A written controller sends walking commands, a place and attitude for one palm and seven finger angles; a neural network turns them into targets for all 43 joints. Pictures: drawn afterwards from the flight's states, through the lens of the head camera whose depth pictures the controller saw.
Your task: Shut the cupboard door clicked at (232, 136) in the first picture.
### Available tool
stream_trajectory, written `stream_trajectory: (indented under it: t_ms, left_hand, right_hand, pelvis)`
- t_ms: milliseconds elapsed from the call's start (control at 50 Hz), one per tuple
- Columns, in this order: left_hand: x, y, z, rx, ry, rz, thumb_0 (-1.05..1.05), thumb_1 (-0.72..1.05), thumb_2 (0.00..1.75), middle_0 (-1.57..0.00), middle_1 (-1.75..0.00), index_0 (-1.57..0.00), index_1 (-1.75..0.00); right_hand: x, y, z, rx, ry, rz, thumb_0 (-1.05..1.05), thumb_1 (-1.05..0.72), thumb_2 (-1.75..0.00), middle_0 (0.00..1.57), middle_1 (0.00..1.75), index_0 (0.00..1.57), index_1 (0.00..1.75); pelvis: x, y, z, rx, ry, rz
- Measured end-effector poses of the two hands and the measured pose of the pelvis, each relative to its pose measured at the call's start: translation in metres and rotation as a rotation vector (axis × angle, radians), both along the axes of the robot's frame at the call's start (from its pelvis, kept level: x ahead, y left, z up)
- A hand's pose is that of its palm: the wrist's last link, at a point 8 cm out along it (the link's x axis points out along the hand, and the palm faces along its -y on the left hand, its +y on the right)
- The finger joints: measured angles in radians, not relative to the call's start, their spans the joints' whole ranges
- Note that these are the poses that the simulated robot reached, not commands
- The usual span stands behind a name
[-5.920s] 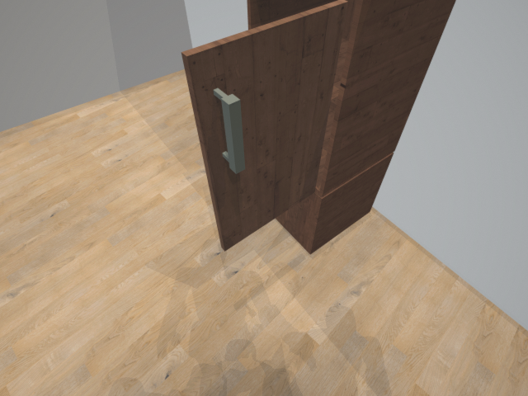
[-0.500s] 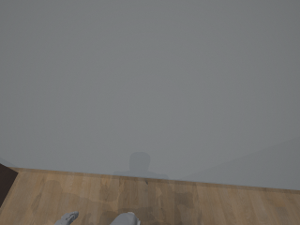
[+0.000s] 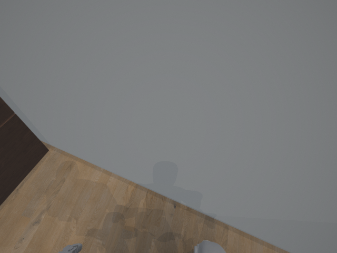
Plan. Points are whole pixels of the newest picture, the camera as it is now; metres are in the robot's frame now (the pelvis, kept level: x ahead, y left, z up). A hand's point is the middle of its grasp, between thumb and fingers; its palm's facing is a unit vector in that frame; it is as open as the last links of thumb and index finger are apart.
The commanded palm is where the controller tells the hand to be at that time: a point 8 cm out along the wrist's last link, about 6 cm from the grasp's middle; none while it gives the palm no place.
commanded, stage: turn to face it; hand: left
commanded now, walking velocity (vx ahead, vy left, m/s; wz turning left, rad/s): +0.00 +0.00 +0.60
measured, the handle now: out of the picture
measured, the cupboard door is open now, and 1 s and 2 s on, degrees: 91 91 91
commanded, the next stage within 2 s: take the last steps up to it in 1.86 s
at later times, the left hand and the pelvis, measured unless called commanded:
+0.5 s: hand out of the picture +0.00 +0.17 -0.18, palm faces +0.34 -0.92 -0.21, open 7.4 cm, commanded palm none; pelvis +0.01 -0.03 -0.01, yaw +19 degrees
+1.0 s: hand out of the picture +0.00 +0.16 -0.15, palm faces +0.56 -0.77 -0.29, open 7.4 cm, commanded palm none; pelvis +0.04 -0.06 +0.00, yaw +36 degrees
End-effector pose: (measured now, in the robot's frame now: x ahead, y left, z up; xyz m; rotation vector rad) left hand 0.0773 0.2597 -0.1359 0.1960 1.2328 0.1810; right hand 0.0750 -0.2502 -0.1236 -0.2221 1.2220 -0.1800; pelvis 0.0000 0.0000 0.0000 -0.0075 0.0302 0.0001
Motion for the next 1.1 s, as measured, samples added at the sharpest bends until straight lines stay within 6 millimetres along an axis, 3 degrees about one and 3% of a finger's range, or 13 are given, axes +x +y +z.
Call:
stream_trajectory:
  t_ms: [160, 220, 300, 420, 520, 580, 700, 800, 920, 1020, 1100]
  left_hand:
    - [0.019, -0.023, 0.015, 0.064, -0.123, 0.036, 0.00, 0.91, 0.90, -0.20, -0.29, -0.20, -0.30]
    - [0.006, -0.035, 0.020, 0.073, -0.119, 0.067, 0.00, 0.91, 0.90, -0.20, -0.29, -0.20, -0.30]
    - [-0.018, -0.048, 0.022, 0.050, -0.076, 0.127, 0.00, 0.91, 0.90, -0.20, -0.29, -0.20, -0.30]
    - [-0.061, -0.055, 0.009, -0.008, -0.021, 0.237, 0.00, 0.90, 0.90, -0.20, -0.30, -0.20, -0.30]
    - [-0.106, -0.040, -0.019, -0.042, 0.034, 0.353, 0.00, 0.90, 0.90, -0.20, -0.30, -0.20, -0.30]
    - [-0.123, -0.029, -0.021, -0.032, 0.079, 0.401, 0.00, 0.91, 0.90, -0.20, -0.30, -0.20, -0.30]
    - [-0.121, -0.017, -0.002, 0.005, 0.029, 0.457, 0.01, 0.91, 0.90, -0.20, -0.29, -0.20, -0.30]
    - [-0.106, -0.021, 0.011, 0.045, -0.033, 0.482, 0.00, 0.91, 0.90, -0.19, -0.29, -0.20, -0.30]
    - [-0.098, -0.046, 0.018, 0.098, -0.083, 0.523, 0.00, 0.91, 0.90, -0.20, -0.29, -0.20, -0.30]
    - [-0.113, -0.077, 0.023, 0.063, -0.048, 0.591, 0.00, 0.91, 0.90, -0.20, -0.29, -0.20, -0.30]
    - [-0.128, -0.096, 0.017, 0.018, -0.029, 0.655, 0.00, 0.91, 0.90, -0.20, -0.29, -0.20, -0.30]
  right_hand:
    - [0.003, -0.029, -0.026, 0.051, 0.060, 0.035, 0.01, -0.90, -0.90, 0.20, 0.30, 0.20, 0.30]
    - [0.015, -0.040, -0.031, 0.054, 0.074, 0.063, 0.01, -0.91, -0.90, 0.20, 0.30, 0.20, 0.30]
    - [0.036, -0.043, -0.021, 0.053, 0.075, 0.116, 0.01, -0.91, -0.90, 0.20, 0.30, 0.20, 0.30]
    - [0.079, -0.022, -0.008, 0.036, 0.043, 0.242, 0.01, -0.91, -0.90, 0.20, 0.30, 0.20, 0.30]
    - [0.119, 0.012, -0.008, 0.006, -0.044, 0.364, 0.01, -0.91, -0.90, 0.20, 0.30, 0.20, 0.30]
    - [0.129, 0.026, -0.001, -0.002, -0.074, 0.410, 0.01, -0.91, -0.90, 0.20, 0.30, 0.20, 0.30]
    - [0.130, 0.036, 0.004, 0.001, -0.051, 0.461, 0.00, -0.91, -0.90, 0.20, 0.30, 0.20, 0.30]
    - [0.130, 0.029, -0.006, 0.025, 0.003, 0.491, 0.00, -0.91, -0.90, 0.20, 0.30, 0.20, 0.30]
    - [0.146, 0.011, -0.030, 0.054, 0.058, 0.521, 0.01, -0.91, -0.90, 0.20, 0.30, 0.20, 0.30]
    - [0.165, 0.012, -0.023, 0.052, 0.078, 0.574, 0.01, -0.91, -0.90, 0.20, 0.30, 0.20, 0.30]
    - [0.181, 0.027, -0.013, 0.043, 0.076, 0.638, 0.01, -0.91, -0.90, 0.20, 0.30, 0.20, 0.30]
  pelvis:
    - [0.007, -0.033, -0.010, 0.026, 0.001, 0.092]
    - [0.007, -0.039, -0.009, 0.022, -0.014, 0.143]
    - [0.010, -0.043, 0.000, 0.040, -0.015, 0.198]
    - [0.012, -0.040, 0.002, 0.049, -0.010, 0.282]
    - [0.011, -0.025, -0.014, 0.027, -0.010, 0.353]
    - [0.010, -0.022, -0.013, 0.022, -0.013, 0.377]
    - [0.013, -0.025, -0.002, 0.003, -0.013, 0.437]
    - [0.019, -0.037, -0.001, 0.001, -0.012, 0.495]
    - [0.033, -0.059, -0.010, 0.022, -0.007, 0.571]
    - [0.039, -0.063, 0.000, 0.040, -0.015, 0.649]
    - [0.044, -0.063, 0.004, 0.054, -0.008, 0.706]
